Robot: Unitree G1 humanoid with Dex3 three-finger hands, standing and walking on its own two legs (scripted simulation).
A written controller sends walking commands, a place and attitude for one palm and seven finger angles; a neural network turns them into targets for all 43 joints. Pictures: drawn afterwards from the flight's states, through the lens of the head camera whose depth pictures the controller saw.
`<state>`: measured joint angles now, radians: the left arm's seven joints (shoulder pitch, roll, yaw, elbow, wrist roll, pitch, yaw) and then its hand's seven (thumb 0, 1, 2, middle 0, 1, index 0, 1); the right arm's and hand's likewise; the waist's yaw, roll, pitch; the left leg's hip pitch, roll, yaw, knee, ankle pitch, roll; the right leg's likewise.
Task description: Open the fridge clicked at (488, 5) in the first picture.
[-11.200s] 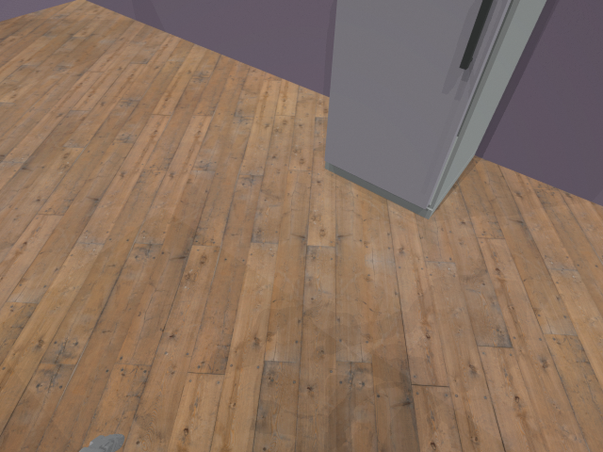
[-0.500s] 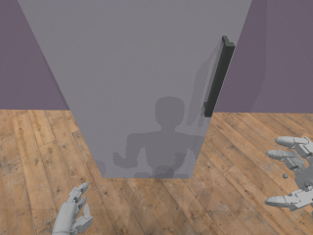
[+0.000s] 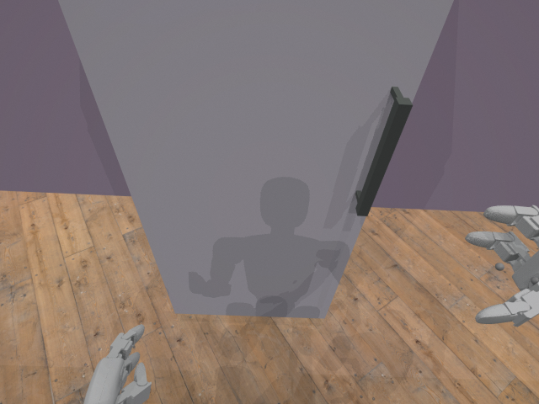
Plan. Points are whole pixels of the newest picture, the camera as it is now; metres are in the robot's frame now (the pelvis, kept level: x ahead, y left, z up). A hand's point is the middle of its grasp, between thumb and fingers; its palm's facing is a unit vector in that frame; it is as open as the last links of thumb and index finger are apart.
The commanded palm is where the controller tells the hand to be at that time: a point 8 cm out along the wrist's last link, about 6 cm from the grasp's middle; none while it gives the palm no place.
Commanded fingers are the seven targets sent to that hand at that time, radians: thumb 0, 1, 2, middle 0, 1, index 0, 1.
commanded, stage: raise the hand to about handle height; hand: right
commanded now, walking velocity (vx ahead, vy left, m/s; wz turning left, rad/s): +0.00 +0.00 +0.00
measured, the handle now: (376, 158) +0.52 -0.18 +0.10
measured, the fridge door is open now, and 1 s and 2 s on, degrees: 0 0 0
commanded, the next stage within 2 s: move the hooked fingers beside the handle in 0.36 s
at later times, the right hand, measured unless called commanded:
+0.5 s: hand (494, 273) +0.27 -0.27 +0.13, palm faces +0.05 +1.00 -0.04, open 14.0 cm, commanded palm +0.24 -0.32 +0.13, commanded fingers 0.00 0.50 -0.30 0.30 1.20 0.30 1.20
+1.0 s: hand (463, 233) +0.34 -0.26 +0.12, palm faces +0.00 +1.00 +0.00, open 14.0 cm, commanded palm +0.31 -0.31 +0.12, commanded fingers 0.00 0.50 -0.30 0.30 1.20 0.30 1.20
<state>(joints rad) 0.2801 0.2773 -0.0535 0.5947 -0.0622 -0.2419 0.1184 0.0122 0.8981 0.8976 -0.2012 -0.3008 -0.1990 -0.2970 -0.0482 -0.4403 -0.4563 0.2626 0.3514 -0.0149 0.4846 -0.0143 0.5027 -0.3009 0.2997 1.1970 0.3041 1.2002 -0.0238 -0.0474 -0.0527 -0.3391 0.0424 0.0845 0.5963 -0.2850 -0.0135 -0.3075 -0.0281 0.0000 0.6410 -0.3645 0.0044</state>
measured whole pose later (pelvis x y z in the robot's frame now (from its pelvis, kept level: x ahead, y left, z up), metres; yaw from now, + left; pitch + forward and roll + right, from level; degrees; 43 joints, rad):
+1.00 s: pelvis +0.00 -0.01 +0.00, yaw +1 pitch +4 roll +1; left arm 0.31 0.27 -0.05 0.61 -0.06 -0.19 0.12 0.01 0.90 0.90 -0.20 -0.30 -0.20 -0.30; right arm -0.27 -0.43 -0.42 0.49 0.29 -0.07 0.45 -0.02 0.50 -0.30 0.30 1.20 0.30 1.20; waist 0.01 -0.03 -0.04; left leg -0.39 0.04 0.06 0.60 -0.28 -0.02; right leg -0.35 -0.02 -0.02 0.64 -0.36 0.00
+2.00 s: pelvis +0.00 -0.01 -0.01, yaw +2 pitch +10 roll +1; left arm 0.38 0.28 -0.03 0.64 -0.05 -0.04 0.09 0.01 0.90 0.90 -0.20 -0.30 -0.20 -0.30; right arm -0.70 -0.51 -0.40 0.98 0.19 -0.22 0.39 -0.02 0.50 -0.30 0.30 1.20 0.30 1.20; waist 0.07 -0.01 -0.06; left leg -0.54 0.03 0.05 0.65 -0.28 -0.02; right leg -0.50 -0.04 -0.03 0.71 -0.38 0.00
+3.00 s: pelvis +0.01 -0.01 -0.01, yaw +2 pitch +11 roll +2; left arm 0.37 0.27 -0.03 0.60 -0.04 0.00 0.07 0.01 0.90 0.90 -0.20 -0.30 -0.20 -0.30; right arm -0.67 -0.48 -0.39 0.92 0.20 -0.21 0.37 -0.02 0.50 -0.30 0.30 1.20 0.30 1.20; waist 0.06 -0.02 -0.08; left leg -0.55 0.03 0.05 0.66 -0.29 -0.02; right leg -0.52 -0.04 -0.03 0.74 -0.41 -0.01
